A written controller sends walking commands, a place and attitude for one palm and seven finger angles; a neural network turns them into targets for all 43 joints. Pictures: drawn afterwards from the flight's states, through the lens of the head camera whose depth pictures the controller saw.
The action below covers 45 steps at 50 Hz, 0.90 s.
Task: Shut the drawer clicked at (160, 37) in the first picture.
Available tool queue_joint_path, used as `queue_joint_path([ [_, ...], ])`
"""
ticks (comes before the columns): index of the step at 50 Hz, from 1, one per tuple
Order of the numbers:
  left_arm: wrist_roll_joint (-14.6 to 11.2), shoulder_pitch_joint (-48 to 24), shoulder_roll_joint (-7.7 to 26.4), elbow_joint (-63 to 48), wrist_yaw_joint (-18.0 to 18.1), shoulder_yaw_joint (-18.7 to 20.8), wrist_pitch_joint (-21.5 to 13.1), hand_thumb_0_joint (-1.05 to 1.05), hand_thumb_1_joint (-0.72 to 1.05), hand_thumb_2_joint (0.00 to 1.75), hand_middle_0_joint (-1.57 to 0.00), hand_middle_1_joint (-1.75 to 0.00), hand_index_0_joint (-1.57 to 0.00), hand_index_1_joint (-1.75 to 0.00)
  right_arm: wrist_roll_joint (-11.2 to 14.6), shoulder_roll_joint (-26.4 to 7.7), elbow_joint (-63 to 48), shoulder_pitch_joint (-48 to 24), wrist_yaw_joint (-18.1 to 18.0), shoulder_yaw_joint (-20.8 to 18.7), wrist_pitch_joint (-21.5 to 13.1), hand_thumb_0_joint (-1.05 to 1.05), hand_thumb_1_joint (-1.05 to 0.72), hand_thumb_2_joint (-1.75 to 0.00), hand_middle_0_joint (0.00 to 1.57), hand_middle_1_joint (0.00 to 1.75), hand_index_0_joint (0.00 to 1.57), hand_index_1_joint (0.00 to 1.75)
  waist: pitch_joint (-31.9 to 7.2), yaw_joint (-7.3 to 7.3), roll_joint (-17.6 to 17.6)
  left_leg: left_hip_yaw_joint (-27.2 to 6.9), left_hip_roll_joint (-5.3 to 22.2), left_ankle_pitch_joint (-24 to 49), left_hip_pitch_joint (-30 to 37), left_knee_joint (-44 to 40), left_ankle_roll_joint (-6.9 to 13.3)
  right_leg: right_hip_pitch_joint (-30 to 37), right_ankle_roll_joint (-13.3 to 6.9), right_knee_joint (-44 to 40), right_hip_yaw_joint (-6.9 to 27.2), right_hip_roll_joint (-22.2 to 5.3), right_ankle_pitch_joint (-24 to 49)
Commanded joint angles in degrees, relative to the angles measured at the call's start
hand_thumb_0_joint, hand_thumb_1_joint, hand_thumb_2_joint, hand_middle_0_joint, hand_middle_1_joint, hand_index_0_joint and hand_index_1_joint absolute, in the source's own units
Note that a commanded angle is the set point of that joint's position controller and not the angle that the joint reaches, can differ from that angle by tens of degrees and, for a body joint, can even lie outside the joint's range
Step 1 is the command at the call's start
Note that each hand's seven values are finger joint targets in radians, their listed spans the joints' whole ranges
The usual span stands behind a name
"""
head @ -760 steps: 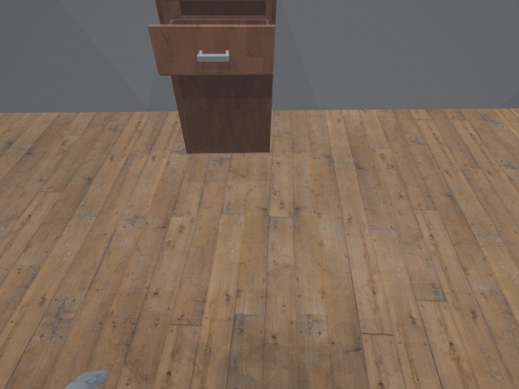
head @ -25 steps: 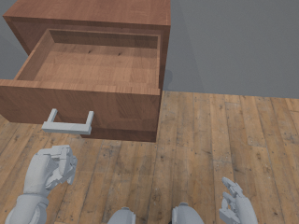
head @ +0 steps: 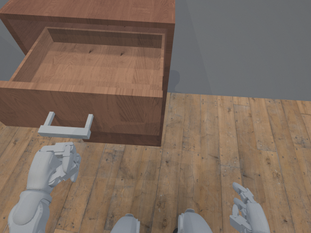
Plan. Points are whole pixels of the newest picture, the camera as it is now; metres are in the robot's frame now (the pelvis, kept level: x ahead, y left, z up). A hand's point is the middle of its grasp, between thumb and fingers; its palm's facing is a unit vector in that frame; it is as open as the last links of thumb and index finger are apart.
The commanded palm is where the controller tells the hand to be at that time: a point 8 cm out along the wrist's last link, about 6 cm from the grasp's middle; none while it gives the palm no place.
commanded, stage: push the drawer shut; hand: left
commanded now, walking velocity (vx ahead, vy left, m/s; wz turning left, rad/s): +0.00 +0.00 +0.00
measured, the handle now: (67, 124) +0.36 +0.24 +0.05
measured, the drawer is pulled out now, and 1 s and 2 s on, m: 0.25 0.16 0.05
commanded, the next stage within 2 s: none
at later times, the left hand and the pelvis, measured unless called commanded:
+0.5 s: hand (77, 149) +0.30 +0.20 +0.05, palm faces -0.03 -1.00 -0.06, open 3.0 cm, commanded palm +0.30 +0.25 +0.05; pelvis +0.00 +0.01 +0.00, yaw +0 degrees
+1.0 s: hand (85, 120) +0.38 +0.20 +0.05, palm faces -0.03 -1.00 -0.04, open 3.2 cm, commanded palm +0.36 +0.25 +0.05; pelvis +0.00 +0.01 +0.01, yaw -1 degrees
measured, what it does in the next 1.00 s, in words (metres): stands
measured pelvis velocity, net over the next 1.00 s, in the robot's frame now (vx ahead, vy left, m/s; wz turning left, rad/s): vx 0.00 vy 0.01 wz -0.02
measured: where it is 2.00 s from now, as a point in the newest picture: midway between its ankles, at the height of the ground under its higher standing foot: outside the picture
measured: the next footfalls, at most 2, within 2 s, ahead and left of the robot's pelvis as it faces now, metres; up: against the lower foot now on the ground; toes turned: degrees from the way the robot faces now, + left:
none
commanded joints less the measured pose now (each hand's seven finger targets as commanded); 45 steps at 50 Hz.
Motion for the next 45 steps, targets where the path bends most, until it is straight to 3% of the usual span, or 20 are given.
queue_joint_path([
  [1, -1.7, -6.6, 9.8, -10.4, -0.2, 7.0, -3.1, 0.0, 0.9, 0.9, -1.4, -1.6, -1.4, -1.6, 0.2, -7.5, -8.1, -0.3, -0.9, -3.5, -2.4, 0.0, -0.9, -0.9, 0.2, 0.3, 0.2, 0.3, -16.7, 0.27, 1.4, 1.3, -1.2, 19.8, 3.6, -11.5, 0.8, 19.7, -0.4, -8.9, 4.0, 1.0, 12.1],
  [5, -1.9, -7.6, 10.0, -8.3, 0.1, 7.4, -2.4, 0.0, 0.9, 0.9, -1.4, -1.6, -1.4, -1.6, 0.1, -7.6, -7.8, -0.1, -0.7, -3.6, -2.1, 0.0, -0.9, -0.9, 0.2, 0.3, 0.2, 0.3, -16.3, 0.25, 0.9, 1.3, -1.0, 21.0, 3.4, -11.9, 0.6, 20.1, -0.4, -8.9, 3.8, 1.1, 13.7],
  [7, -1.6, -8.6, 8.0, -7.0, 0.1, 5.4, -2.3, 0.0, 0.9, 0.9, -1.4, -1.6, -1.4, -1.6, 0.1, -7.6, -7.6, 0.3, -0.5, -3.6, -2.0, 0.0, -0.9, -0.9, 0.2, 0.3, 0.2, 0.3, -15.1, -0.31, 0.9, 1.4, -0.9, 21.0, 3.9, -12.1, 0.6, 18.7, -0.2, -8.9, 3.6, 1.1, 13.9],
  [10, -1.1, -12.0, 7.7, -5.2, 0.0, 4.4, -2.3, 0.0, 0.9, 0.9, -1.4, -1.6, -1.4, -1.6, 0.1, -8.2, -7.2, 0.5, -0.5, -3.6, -1.9, 0.0, -0.9, -0.9, 0.2, 0.3, 0.2, 0.3, -13.7, -1.05, 0.5, 1.0, -0.8, 19.7, 3.4, -12.3, 0.5, 16.9, -0.3, -8.8, 3.3, 1.1, 12.2],
  [15, -0.4, -17.6, 8.9, -4.9, 0.3, 4.5, -3.0, 0.0, 0.9, 0.9, -1.4, -1.6, -1.4, -1.6, 0.0, -8.6, -6.5, 1.1, -0.7, -3.9, -1.8, 0.0, -0.9, -0.9, 0.2, 0.3, 0.2, 0.3, -15.7, -1.52, 0.3, 0.7, -0.7, 20.6, 4.6, -12.2, 0.4, 16.5, -0.4, -8.3, 3.2, 1.1, 12.8],
  [19, 0.2, -21.5, 7.2, -4.8, 0.7, 2.5, -3.5, 0.0, 0.9, 0.9, -1.4, -1.6, -1.4, -1.6, 0.0, -8.3, -5.8, 1.1, -0.6, -3.9, -1.8, 0.0, -0.9, -0.9, 0.2, 0.3, 0.2, 0.3, -16.0, -1.64, 1.5, 0.5, -0.7, 20.2, 6.2, -12.8, 0.1, 15.4, -0.4, -8.5, 3.0, 0.9, 11.7],
  [25, 1.4, -31.0, 9.6, 0.3, 1.5, 3.0, -3.1, 0.0, 0.9, 0.9, -1.4, -1.6, -1.4, -1.6, 0.1, -8.8, -4.4, 1.0, -1.2, -3.5, -1.1, 0.0, -0.9, -0.9, 0.2, 0.3, 0.2, 0.3, -14.5, -2.66, 1.0, 0.0, -0.7, 15.2, 4.7, -13.1, 0.4, 12.9, -0.5, -9.1, 3.2, 1.0, 6.6],
  [29, 1.8, -37.0, 9.1, 3.2, 1.7, 2.2, -2.6, 0.0, 0.9, 0.9, -1.4, -1.6, -1.4, -1.6, 0.1, -8.6, -3.8, 1.3, -1.4, -3.3, -0.7, 0.0, -0.9, -0.9, 0.2, 0.3, 0.2, 0.3, -16.1, -2.96, 2.1, -0.1, -0.7, 14.2, 5.8, -13.5, 0.3, 12.4, -0.5, -9.4, 3.3, 0.9, 6.0],
  [33, 2.1, -39.3, 10.8, 6.0, 1.8, 3.6, -2.0, 0.0, 0.9, 0.9, -1.4, -1.6, -1.4, -1.6, 0.1, -8.6, -3.4, 1.9, -1.4, -3.2, -0.1, 0.0, -0.9, -0.9, 0.2, 0.3, 0.2, 0.3, -18.6, -2.18, 2.8, 0.1, -0.8, 15.8, 6.6, -13.8, 0.2, 14.4, -0.6, -9.4, 3.5, 0.8, 7.5],
  [35, 2.0, -41.1, 11.7, 9.0, 1.7, 4.2, -1.7, 0.0, 0.9, 0.9, -1.4, -1.6, -1.4, -1.6, 0.0, -8.8, -3.1, 2.4, -1.4, -3.0, 0.4, 0.0, -0.9, -0.9, 0.2, 0.3, 0.2, 0.3, -17.9, -2.86, -0.3, 0.1, -0.7, 15.0, 4.4, -13.6, 0.6, 15.3, -0.4, -9.8, 3.8, 1.0, 7.0],
  [37, 2.2, -43.8, 12.5, 11.2, 1.6, 4.9, -1.9, 0.0, 0.9, 0.9, -1.4, -1.6, -1.4, -1.6, 0.1, -8.8, -3.0, 2.4, -1.4, -2.9, 0.9, 0.0, -0.9, -0.9, 0.2, 0.3, 0.2, 0.3, -17.2, -2.79, -0.5, 0.4, -0.7, 13.4, 3.4, -13.8, 0.6, 15.2, -0.3, -10.1, 4.2, 1.0, 5.7],
  [40, 2.1, -45.1, 12.3, 12.7, 1.3, 4.9, -2.2, 0.0, 0.9, 0.9, -1.4, -1.6, -1.4, -1.6, -0.1, -8.8, -3.0, 3.2, -1.2, -2.9, 1.3, 0.0, -0.9, -0.9, 0.2, 0.3, 0.2, 0.3, -18.6, -2.35, 2.5, 0.5, -0.8, 16.8, 5.1, -14.0, 0.4, 16.0, -0.7, -9.6, 4.0, 1.1, 9.2],
  [45, 2.1, -44.6, 15.3, 16.0, 1.1, 8.1, -2.7, 0.0, 0.9, 0.9, -1.4, -1.6, -1.4, -1.6, -0.2, -9.1, -2.8, 4.9, -0.7, -3.2, 2.6, 0.0, -0.9, -0.9, 0.2, 0.3, 0.2, 0.3, -20.1, -1.78, 0.8, 0.9, -0.6, 20.2, 5.2, -14.2, 0.3, 18.6, -0.7, -9.3, 4.2, 1.3, 13.3],
])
